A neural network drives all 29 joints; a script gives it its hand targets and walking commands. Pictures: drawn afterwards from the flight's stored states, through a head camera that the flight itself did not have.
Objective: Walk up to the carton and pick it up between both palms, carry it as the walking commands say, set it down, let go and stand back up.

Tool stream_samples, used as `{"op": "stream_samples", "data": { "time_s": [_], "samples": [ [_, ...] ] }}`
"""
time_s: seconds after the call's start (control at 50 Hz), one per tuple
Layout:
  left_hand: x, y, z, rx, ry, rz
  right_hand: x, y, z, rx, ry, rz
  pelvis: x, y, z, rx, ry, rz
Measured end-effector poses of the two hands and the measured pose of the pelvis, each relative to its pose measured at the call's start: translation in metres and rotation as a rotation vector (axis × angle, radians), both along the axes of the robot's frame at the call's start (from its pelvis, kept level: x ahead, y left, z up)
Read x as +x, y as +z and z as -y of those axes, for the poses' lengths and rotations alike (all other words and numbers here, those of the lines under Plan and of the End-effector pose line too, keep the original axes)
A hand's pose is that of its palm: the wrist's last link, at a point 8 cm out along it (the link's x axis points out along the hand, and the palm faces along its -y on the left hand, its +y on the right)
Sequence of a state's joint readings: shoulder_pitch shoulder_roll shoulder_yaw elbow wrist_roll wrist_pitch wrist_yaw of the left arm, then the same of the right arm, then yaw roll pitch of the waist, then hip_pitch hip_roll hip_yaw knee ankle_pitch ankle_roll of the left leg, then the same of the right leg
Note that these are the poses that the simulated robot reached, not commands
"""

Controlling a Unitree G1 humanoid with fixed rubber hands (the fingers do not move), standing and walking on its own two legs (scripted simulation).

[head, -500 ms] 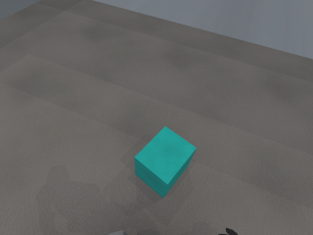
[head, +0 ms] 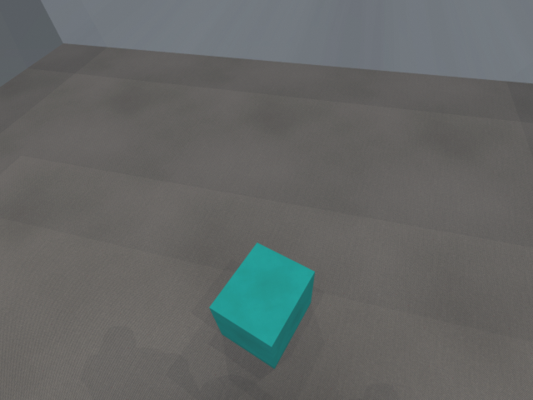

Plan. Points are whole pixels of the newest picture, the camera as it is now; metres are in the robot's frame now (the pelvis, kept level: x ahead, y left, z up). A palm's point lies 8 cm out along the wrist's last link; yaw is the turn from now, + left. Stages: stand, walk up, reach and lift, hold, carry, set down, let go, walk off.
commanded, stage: walk up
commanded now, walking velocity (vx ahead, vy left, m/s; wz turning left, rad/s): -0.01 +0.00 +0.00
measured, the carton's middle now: (265, 304) +0.53 +0.01 -0.65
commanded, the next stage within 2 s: none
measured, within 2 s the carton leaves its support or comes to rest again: neither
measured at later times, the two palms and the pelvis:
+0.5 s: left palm out of the picture +0.00 +0.20 -0.14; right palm out of the picture +0.01 -0.21 -0.15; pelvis +0.03 +0.00 +0.00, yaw +1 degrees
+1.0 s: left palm out of the picture +0.02 +0.38 -0.14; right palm out of the picture +0.07 -0.14 -0.14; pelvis +0.02 +0.11 -0.02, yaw -12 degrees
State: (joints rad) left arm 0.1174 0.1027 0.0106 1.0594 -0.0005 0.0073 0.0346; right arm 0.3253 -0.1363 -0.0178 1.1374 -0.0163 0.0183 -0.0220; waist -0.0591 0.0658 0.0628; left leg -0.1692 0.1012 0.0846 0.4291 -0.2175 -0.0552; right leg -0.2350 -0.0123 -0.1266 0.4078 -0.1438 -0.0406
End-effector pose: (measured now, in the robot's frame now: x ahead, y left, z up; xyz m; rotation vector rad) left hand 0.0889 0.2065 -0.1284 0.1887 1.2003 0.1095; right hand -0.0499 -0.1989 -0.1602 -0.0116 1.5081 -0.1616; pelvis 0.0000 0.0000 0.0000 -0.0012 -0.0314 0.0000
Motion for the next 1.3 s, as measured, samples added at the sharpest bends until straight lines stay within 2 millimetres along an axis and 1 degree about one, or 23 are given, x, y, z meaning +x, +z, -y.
{"op": "stream_samples", "data": {
  "time_s": [0.06, 0.14, 0.2, 0.3, 0.4, 0.46, 0.56, 0.62, 0.66, 0.72, 0.76, 0.84, 0.9, 0.96, 1.0, 1.04, 1.06, 1.1, 1.14, 1.2, 1.24, 1.3],
  "samples": [
    [0.0, 0.0, 0.002, -0.006, 0.024, 0.01, 0.012, 0.002, 0.0, 0.005, 0.023, 0.019, 0.003, 0.002, 0.004, 0.0, 0.003, -0.003],
    [-0.009, -0.002, -0.003, -0.007, 0.056, -0.007, 0.026, 0.005, 0.002, -0.005, 0.052, 0.037, 0.008, 0.002, 0.007, -0.001, 0.006, -0.004],
    [-0.023, -0.004, -0.008, -0.001, 0.079, -0.045, 0.034, 0.007, 0.005, -0.015, 0.064, 0.041, 0.011, 0.003, 0.007, -0.001, 0.007, -0.005],
    [-0.051, -0.01, -0.011, -0.003, 0.105, -0.131, 0.044, 0.009, 0.009, -0.033, 0.076, 0.042, 0.017, 0.003, 0.007, 0.0, 0.008, -0.005],
    [-0.078, -0.014, -0.006, -0.022, 0.128, -0.204, 0.051, 0.01, 0.009, -0.043, 0.083, 0.037, 0.022, 0.003, 0.005, 0.0, 0.01, -0.003],
    [-0.089, -0.015, -0.001, -0.037, 0.137, -0.238, 0.055, 0.011, 0.008, -0.045, 0.088, 0.035, 0.025, 0.003, 0.004, 0.0, 0.009, -0.003],
    [-0.096, -0.017, 0.006, -0.057, 0.138, -0.262, 0.06, 0.011, 0.005, -0.043, 0.091, 0.037, 0.028, 0.003, 0.003, 0.0, 0.007, -0.002],
    [-0.094, -0.018, 0.009, -0.063, 0.14, -0.26, 0.062, 0.01, 0.003, -0.042, 0.09, 0.039, 0.03, 0.002, 0.003, 0.0, 0.007, -0.004],
    [-0.09, -0.02, 0.007, -0.066, 0.155, -0.249, 0.064, 0.008, 0.005, -0.05, 0.066, 0.048, 0.029, 0.0, 0.001, -0.003, -0.012, -0.019],
    [-0.085, -0.022, -0.007, -0.053, 0.164, -0.236, 0.067, 0.006, 0.01, -0.09, 0.038, 0.065, 0.025, -0.005, -0.007, -0.005, -0.049, -0.045],
    [-0.086, -0.021, -0.023, -0.017, 0.152, -0.239, 0.072, 0.007, 0.011, -0.108, 0.06, 0.066, 0.021, -0.005, -0.017, 0.0, -0.07, -0.057],
    [-0.098, -0.012, -0.065, 0.071, 0.086, -0.303, 0.094, 0.009, 0.003, -0.119, 0.056, 0.148, 0.016, -0.005, -0.042, 0.015, -0.115, -0.067],
    [-0.099, -0.008, -0.103, 0.109, 0.051, -0.325, 0.112, 0.014, -0.013, -0.125, 0.033, 0.235, 0.014, -0.006, -0.065, 0.024, -0.144, -0.071],
    [-0.088, -0.01, -0.145, 0.127, 0.036, -0.313, 0.123, 0.018, -0.038, -0.131, 0.014, 0.295, 0.016, -0.01, -0.092, 0.027, -0.176, -0.077],
    [-0.073, -0.017, -0.174, 0.132, 0.013, -0.303, 0.122, 0.018, -0.057, -0.142, -0.011, 0.324, 0.021, -0.015, -0.114, 0.023, -0.203, -0.08],
    [-0.052, -0.022, -0.2, 0.142, -0.038, -0.293, 0.11, 0.018, -0.08, -0.148, -0.044, 0.324, 0.023, -0.018, -0.132, 0.026, -0.232, -0.07],
    [-0.038, -0.021, -0.209, 0.151, -0.067, -0.281, 0.1, 0.02, -0.091, -0.15, -0.062, 0.311, 0.025, -0.016, -0.139, 0.021, -0.25, -0.068],
    [-0.003, -0.016, -0.222, 0.158, -0.117, -0.229, 0.075, 0.022, -0.112, -0.148, -0.105, 0.259, 0.029, -0.011, -0.151, 0.01, -0.275, -0.066],
    [0.034, -0.01, -0.229, 0.153, -0.171, -0.161, 0.051, 0.024, -0.132, -0.146, -0.153, 0.197, 0.033, -0.006, -0.161, 0.006, -0.299, -0.061],
    [0.084, -0.003, -0.228, 0.142, -0.249, -0.083, 0.021, 0.022, -0.159, -0.14, -0.231, 0.121, 0.039, -0.003, -0.175, 0.011, -0.339, -0.056],
    [0.113, -0.001, -0.221, 0.138, -0.302, -0.049, 0.005, 0.018, -0.176, -0.129, -0.281, 0.086, 0.044, -0.004, -0.183, 0.02, -0.37, -0.055],
    [0.151, 0.0, -0.203, 0.129, -0.379, 0.003, -0.017, 0.007, -0.2, -0.101, -0.356, 0.035, 0.051, -0.01, -0.194, 0.037, -0.41, -0.052]
  ]
}}
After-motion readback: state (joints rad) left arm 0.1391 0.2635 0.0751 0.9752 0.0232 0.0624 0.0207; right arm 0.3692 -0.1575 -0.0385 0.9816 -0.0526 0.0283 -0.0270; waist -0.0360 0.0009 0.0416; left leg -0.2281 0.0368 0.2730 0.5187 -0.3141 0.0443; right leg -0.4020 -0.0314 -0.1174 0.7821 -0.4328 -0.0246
